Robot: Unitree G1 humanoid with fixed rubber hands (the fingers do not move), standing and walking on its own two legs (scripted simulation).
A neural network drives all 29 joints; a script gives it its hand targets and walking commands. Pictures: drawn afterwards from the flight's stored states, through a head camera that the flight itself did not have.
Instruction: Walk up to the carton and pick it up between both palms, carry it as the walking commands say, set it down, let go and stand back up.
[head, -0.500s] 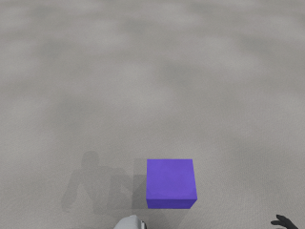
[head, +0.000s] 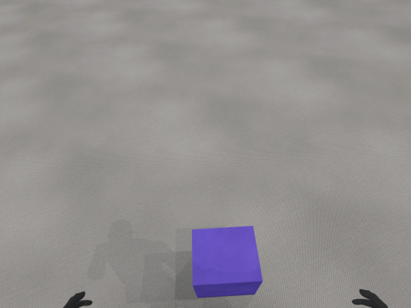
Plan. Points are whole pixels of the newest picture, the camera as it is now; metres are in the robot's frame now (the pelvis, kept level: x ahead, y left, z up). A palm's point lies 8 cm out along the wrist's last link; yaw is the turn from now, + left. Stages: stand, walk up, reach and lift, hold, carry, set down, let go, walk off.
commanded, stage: walk up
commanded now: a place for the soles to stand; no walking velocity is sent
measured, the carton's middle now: (224, 263) +0.36 -0.03 -0.64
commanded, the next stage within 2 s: stand in 1.64 s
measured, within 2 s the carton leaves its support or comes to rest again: neither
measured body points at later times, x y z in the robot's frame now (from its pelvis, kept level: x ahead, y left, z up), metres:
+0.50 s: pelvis +0.00 +0.01 +0.01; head +0.03 +0.01 +0.46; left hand +0.10 +0.33 -0.12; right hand +0.12 -0.30 -0.11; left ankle +0.06 +0.12 -0.73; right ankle -0.02 -0.13 -0.73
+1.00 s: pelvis -0.03 -0.01 -0.02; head +0.02 -0.01 +0.43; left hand +0.07 +0.32 -0.13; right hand +0.08 -0.34 -0.12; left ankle +0.06 +0.13 -0.73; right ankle -0.06 -0.14 -0.72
